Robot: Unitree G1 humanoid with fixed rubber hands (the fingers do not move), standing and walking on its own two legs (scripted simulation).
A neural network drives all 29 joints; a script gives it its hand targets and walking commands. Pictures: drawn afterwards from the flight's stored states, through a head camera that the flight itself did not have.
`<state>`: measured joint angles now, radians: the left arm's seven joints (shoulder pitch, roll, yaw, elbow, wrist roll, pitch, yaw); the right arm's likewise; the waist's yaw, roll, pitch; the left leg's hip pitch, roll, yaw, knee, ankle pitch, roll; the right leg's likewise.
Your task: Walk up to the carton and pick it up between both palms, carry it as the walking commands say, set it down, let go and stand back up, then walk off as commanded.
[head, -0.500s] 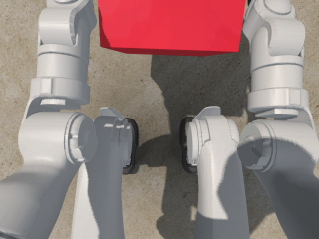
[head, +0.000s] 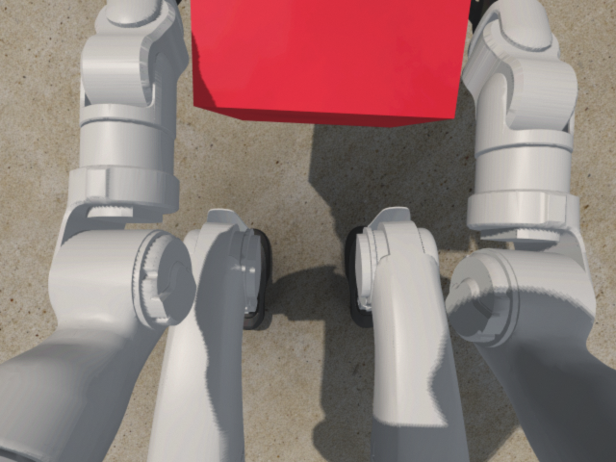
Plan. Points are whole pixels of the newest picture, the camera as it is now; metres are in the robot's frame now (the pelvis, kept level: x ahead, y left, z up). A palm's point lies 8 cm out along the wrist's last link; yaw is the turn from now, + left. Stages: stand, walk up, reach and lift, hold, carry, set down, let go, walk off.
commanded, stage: reach and lift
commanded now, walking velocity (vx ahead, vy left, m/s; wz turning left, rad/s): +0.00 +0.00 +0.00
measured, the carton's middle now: out of the picture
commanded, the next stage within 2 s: none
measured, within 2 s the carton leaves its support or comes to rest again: neither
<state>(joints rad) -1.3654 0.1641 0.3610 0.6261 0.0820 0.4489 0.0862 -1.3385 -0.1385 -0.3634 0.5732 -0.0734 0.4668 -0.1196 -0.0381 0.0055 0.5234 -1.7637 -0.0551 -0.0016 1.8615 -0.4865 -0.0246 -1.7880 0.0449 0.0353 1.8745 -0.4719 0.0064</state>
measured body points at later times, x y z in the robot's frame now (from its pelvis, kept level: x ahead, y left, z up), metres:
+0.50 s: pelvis +0.00 +0.00 +0.05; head +0.31 -0.02 +0.37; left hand +0.55 +0.13 -0.02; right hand +0.53 -0.17 -0.03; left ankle +0.15 +0.12 -0.44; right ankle +0.16 -0.11 -0.44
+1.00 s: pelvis +0.00 +0.00 +0.11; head +0.29 -0.02 +0.45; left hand +0.53 +0.14 +0.05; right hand +0.51 -0.17 +0.04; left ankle +0.15 +0.12 -0.44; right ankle +0.16 -0.11 -0.44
